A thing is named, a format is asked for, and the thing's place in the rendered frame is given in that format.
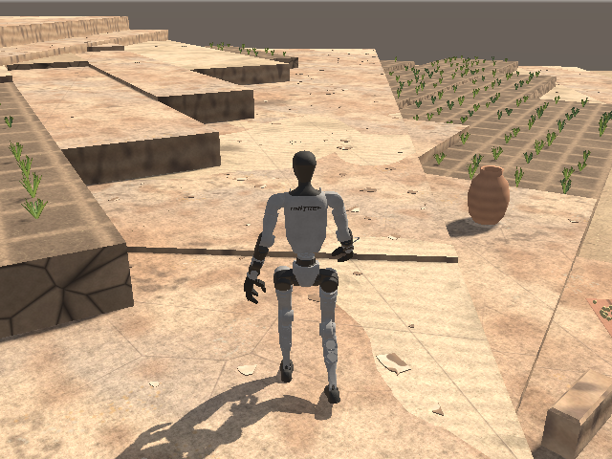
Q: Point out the robot left hand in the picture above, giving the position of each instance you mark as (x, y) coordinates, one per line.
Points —
(248, 288)

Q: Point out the left robot forearm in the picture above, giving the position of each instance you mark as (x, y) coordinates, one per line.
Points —
(257, 260)

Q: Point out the robot right hand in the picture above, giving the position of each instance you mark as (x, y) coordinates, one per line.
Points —
(339, 250)

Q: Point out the right robot foot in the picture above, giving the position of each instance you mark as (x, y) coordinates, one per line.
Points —
(333, 395)

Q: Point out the robot foot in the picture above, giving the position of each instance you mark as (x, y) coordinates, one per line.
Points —
(286, 375)
(333, 395)

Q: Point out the right robot upper arm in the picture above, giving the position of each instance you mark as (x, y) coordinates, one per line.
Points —
(335, 201)

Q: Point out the left robot foot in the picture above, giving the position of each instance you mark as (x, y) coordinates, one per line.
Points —
(286, 375)

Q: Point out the right robot forearm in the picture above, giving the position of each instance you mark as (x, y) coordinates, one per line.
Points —
(348, 245)

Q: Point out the left robot upper arm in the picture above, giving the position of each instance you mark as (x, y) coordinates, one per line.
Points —
(274, 203)

